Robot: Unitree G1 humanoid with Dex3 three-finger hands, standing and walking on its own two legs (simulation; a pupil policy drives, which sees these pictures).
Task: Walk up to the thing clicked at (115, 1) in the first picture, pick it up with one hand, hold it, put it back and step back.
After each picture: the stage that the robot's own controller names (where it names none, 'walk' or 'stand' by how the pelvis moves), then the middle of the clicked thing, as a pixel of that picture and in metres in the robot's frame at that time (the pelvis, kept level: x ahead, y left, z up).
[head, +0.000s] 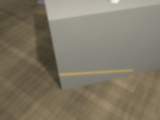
stand; out of the picture +1.04 -0.16 +0.11
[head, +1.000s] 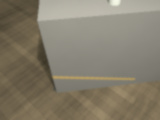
rise first; out of the picture +0.93 -0.10 +0.14
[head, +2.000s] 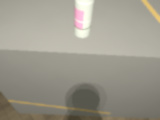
walk; (83, 7) +0.59 +0.10 +0.13
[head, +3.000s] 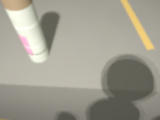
stand; (29, 29) +0.43 +0.21 +0.14
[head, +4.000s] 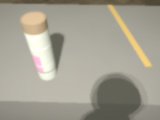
stand; (41, 50) +0.41 +0.18 +0.11
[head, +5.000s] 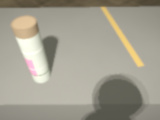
stand; (34, 53) +0.41 +0.20 +0.10
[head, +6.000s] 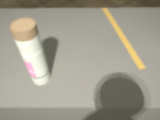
stand; (33, 56) +0.40 +0.20 +0.10
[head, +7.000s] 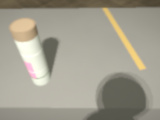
stand; (33, 56) +0.40 +0.20 +0.10
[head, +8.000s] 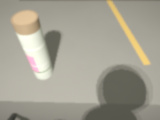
rise first; (36, 50) +0.41 +0.20 +0.11
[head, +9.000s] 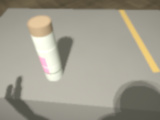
go down; (48, 52) +0.41 +0.18 +0.11
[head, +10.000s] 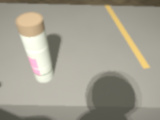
go down; (38, 52) +0.41 +0.17 +0.11
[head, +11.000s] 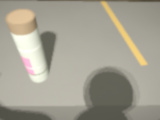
go down; (31, 51) +0.41 +0.17 +0.12
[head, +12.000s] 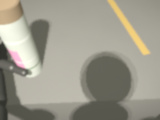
close in; (20, 43) +0.40 +0.18 +0.15
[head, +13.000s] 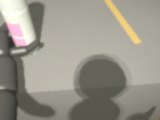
lift; (18, 18) +0.48 +0.18 +0.17
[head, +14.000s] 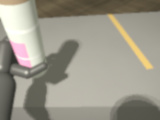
lift; (25, 35) +0.31 +0.15 +0.29
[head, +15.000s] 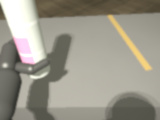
hold; (27, 33) +0.34 +0.17 +0.27
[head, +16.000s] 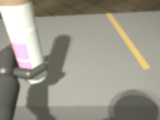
hold; (25, 39) +0.34 +0.17 +0.25
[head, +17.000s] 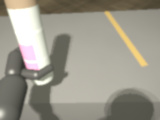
crouch; (32, 41) +0.35 +0.16 +0.23
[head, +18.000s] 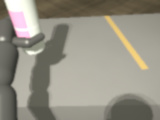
crouch; (22, 9) +0.40 +0.18 +0.31
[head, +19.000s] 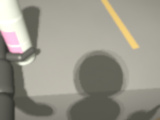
lower; (13, 27) +0.46 +0.20 +0.14
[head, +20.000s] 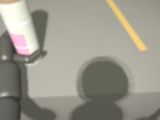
lower; (21, 28) +0.45 +0.19 +0.16
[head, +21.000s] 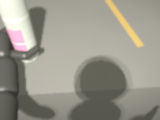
lower; (18, 24) +0.46 +0.19 +0.16
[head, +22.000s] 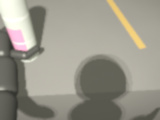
lower; (19, 24) +0.46 +0.19 +0.16
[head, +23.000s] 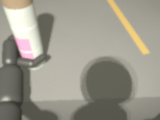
loosen; (26, 33) +0.43 +0.18 +0.16
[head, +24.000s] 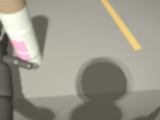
withdraw; (22, 34) +0.44 +0.18 +0.15
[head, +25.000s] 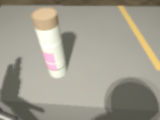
sink last; (52, 47) +0.42 +0.16 +0.13
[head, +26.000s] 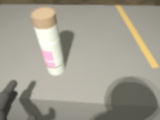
stand; (50, 45) +0.43 +0.17 +0.12
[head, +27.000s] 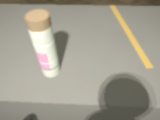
stand; (45, 47) +0.42 +0.17 +0.11
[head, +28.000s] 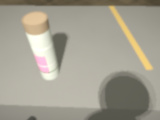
stand; (44, 50) +0.41 +0.18 +0.11
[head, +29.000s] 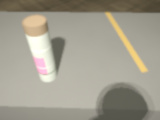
walk; (42, 52) +0.42 +0.18 +0.11
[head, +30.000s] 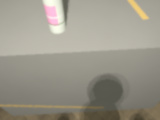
walk; (52, 2) +0.60 +0.15 +0.13
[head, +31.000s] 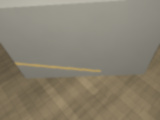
walk; out of the picture +0.95 +0.20 +0.13
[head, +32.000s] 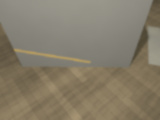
stand; out of the picture +1.18 +0.23 +0.13
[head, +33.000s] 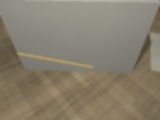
stand; out of the picture +1.15 +0.19 +0.10
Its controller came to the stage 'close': yes
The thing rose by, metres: 0.20
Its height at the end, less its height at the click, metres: +0.00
